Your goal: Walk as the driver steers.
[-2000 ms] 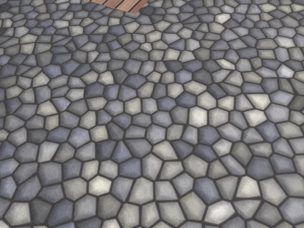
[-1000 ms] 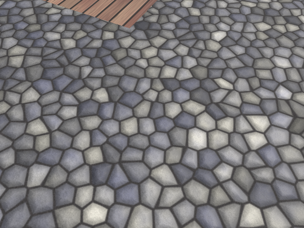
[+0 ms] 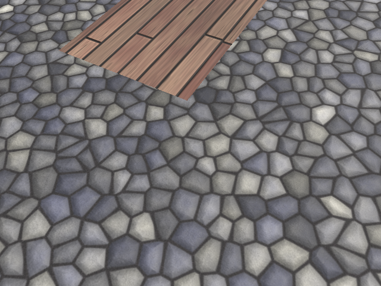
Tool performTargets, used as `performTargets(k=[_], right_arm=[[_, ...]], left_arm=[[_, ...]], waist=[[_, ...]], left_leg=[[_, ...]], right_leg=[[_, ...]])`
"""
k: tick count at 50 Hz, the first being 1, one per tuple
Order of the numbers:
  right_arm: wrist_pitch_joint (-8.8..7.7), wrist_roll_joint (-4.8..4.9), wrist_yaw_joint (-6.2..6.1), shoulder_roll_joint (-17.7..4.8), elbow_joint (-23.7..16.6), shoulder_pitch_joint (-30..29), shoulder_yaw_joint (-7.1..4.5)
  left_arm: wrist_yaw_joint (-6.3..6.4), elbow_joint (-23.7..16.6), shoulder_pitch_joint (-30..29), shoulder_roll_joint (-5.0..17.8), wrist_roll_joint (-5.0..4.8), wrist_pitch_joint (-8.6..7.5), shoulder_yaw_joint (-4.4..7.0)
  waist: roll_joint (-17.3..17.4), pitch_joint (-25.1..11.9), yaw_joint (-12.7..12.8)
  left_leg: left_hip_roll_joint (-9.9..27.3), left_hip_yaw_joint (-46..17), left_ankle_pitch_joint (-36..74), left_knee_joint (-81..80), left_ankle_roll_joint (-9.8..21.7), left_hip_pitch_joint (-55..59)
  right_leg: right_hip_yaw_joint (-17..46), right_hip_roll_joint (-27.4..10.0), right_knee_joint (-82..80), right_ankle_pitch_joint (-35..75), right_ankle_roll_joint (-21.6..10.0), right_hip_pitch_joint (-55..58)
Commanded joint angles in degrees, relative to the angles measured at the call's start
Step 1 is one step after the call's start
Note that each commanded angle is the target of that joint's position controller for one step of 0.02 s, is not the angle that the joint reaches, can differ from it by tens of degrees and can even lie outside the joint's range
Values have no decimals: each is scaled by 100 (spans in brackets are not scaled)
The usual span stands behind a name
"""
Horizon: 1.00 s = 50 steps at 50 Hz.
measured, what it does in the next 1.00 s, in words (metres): walks ahead: left foot, then right foot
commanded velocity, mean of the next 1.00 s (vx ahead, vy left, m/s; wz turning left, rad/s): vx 0.50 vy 0.00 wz -0.10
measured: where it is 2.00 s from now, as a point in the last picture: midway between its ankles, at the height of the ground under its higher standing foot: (238, 225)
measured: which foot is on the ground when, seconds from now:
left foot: up 0.00-0.14, down 0.16-0.68, up 0.70-1.00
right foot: down 0.00-0.18, up 0.20-0.64, down 0.66-1.00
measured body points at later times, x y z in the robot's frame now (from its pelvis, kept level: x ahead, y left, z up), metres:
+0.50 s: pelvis +0.26 +0.03 +0.00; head +0.28 +0.04 +0.45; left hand +0.48 +0.24 -0.11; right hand +0.19 -0.23 -0.12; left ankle +0.23 +0.14 -0.75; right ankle +0.34 -0.12 -0.69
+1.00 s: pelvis +0.49 -0.06 +0.00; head +0.51 -0.07 +0.45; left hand +0.51 +0.20 -0.13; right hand +0.58 -0.33 -0.14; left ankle +0.63 +0.07 -0.68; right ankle +0.42 -0.12 -0.75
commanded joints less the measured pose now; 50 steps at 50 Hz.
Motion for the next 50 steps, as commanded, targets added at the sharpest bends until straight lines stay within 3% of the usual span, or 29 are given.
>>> performTargets(k=[1,4,6,7,8,9,10,11,12,14,15,16,17,20,25,27,30,32,33,34,35,36,37,38,39,40,42,43,50], right_arm=[[-83,59,2,-396,-555,-662,-51],[-151,93,-17,-525,-671,-754,-65],[-207,112,-68,-718,-513,-136,-139],[-264,98,-129,-851,-324,511,-204],[-337,-4,-221,-1190,-224,1259,-306],[-301,-137,-300,-1626,-250,1777,-413],[-194,-52,-266,-1678,-167,1623,-475],[-161,2,-222,-1073,-240,1266,-369],[-179,47,-177,-674,-240,1028,-276],[-245,42,-162,-492,-92,1000,-207],[-303,60,-143,-580,1,1103,-231],[-371,91,-105,-525,96,1314,-225],[-415,134,-91,-645,165,1362,-262],[-438,163,-79,-672,309,1522,-287],[-375,191,-56,-705,587,1883,-304],[-349,181,-51,-803,709,2106,-331],[-278,163,-76,-920,853,2219,-364],[-220,212,-94,-893,945,2248,-344],[-224,234,-96,-748,884,2226,-286],[-244,352,-64,-186,556,2363,-134],[-193,263,-128,-526,613,2498,-258],[-136,192,-146,-737,643,2179,-344],[-136,205,-101,-577,640,1991,-317],[-99,211,-83,-456,700,1960,-315],[-21,125,-44,-405,746,2000,-320],[45,80,2,-335,794,2086,-315],[113,90,54,-282,778,1880,-351],[136,95,79,-215,707,1761,-346],[123,65,195,-6,225,315,-248]], left_arm=[[48,-289,326,935,30,-35,225],[106,-386,284,1020,96,-8,260],[122,-526,-59,1139,113,-14,298],[88,-563,-183,1160,82,-42,300],[28,-650,-176,928,8,-95,236],[31,-836,159,373,-157,-121,101],[48,-867,544,606,-23,-67,116],[67,-666,376,782,114,16,141],[5,-677,-9,700,166,23,117],[-87,-757,-320,550,235,75,94],[-119,-747,-224,507,252,121,78],[-127,-741,-314,520,266,140,76],[-142,-792,-328,475,252,157,64],[-193,-997,-1015,470,265,158,18],[-269,-1335,-2119,216,226,99,-182],[-249,-1408,-2349,264,198,81,-200],[-175,-1449,-2341,385,199,43,-174],[-88,-1136,-1431,492,276,-43,-91],[-15,-866,-497,765,371,-110,17],[74,-829,223,1359,484,-132,159],[82,-778,217,1472,253,-40,217],[69,-822,-253,1078,163,-17,118],[47,-855,-657,705,133,-57,20],[41,-855,-855,481,151,-105,-40],[63,-800,-939,369,119,-145,-72],[73,-762,-920,379,131,-202,-67],[69,-630,-733,322,104,-314,-65],[84,-602,-708,450,91,-338,-24],[146,-260,-235,358,98,-325,-44]], waist=[[-573,-125,98],[-642,-153,42],[-701,-305,-298],[-501,-597,-630],[-10,-1206,-937],[949,-1896,-937],[1486,-1952,-591],[502,-1131,-480],[31,-576,-504],[297,-200,-389],[529,-274,-323],[406,-249,-354],[511,-395,-271],[314,-176,-353],[349,10,-570],[385,11,-647],[399,28,-567],[135,-398,-128],[-146,-1001,245],[-1254,-1794,389],[-1476,-1882,290],[-804,-1051,90],[-661,-488,-80],[-613,-254,-229],[-716,-116,-357],[-846,-114,-418],[-594,28,-479],[-694,-55,-519],[-505,327,-295]], left_leg=[[-352,326,410,-509,-22,256],[-469,177,136,-1055,94,642],[-631,166,-271,-1475,237,1708],[-671,191,-232,-1854,362,2625],[104,-514,-762,-2059,614,3810],[1606,-2470,-1673,-2376,1023,5196],[2046,-4135,-2029,-2814,1487,5052],[1792,-3535,-2459,-2847,1468,4332],[1426,-2666,-2048,-2975,1374,3658],[874,-1524,-764,-3218,1132,3037],[841,-1294,-164,-3207,1178,2976],[753,-1063,683,-3155,1152,2989],[820,-986,765,-3186,1268,3103],[817,-676,692,-3505,1387,3149],[541,-8,1034,-3597,1258,2999],[630,6,1248,-3469,1219,3135],[841,-41,1857,-3092,1152,3474],[594,218,2993,-1804,991,3387],[318,382,2317,-640,867,2680],[-333,779,-306,1337,606,931],[-777,359,-2426,2310,648,167],[-418,-35,-2060,2553,726,-44],[-221,-30,-1626,2338,725,46],[-102,-5,-1374,2102,709,235],[-34,35,-1218,1962,657,408],[-34,70,-1075,1984,611,595],[-49,56,-773,2017,595,385],[-39,109,-582,1957,554,210],[-111,522,585,250,476,-139]], right_leg=[[1155,-1334,-191,2257,-635,-42],[1468,-1478,182,2424,-501,196],[1594,-1452,635,2682,-300,-74],[1460,-1205,1360,2844,-175,-270],[1094,-835,2624,2167,-23,-767],[299,-176,4178,-526,166,-2150],[4,-134,4958,-1983,157,-2972],[84,-545,5314,-1483,137,-3161],[32,-674,5149,-1059,173,-3074],[-34,-874,4712,-775,243,-2827],[-68,-849,4667,-726,285,-2696],[-40,-820,4644,-679,285,-2691],[-66,-780,4574,-604,325,-2770],[-133,-924,4078,-133,447,-3242],[-806,-1089,2423,693,522,-2769],[-960,-1031,2037,638,444,-2496],[-1050,-915,1624,262,219,-2123],[-1125,-648,955,306,16,-747],[-621,-1092,898,153,-170,624],[1618,-2877,550,-639,-600,2260],[2944,-3433,-73,-614,-887,2014],[2140,-3119,-111,-805,-742,1326],[1427,-2834,-351,-551,-593,593],[862,-2572,-527,-149,-383,222],[460,-2356,-721,-4,-230,-121],[226,-2321,-806,343,-244,-313],[-307,-2166,-811,1349,-139,-259],[-424,-2225,-874,1312,-186,-149],[-1458,-2046,-809,2530,-157,91]])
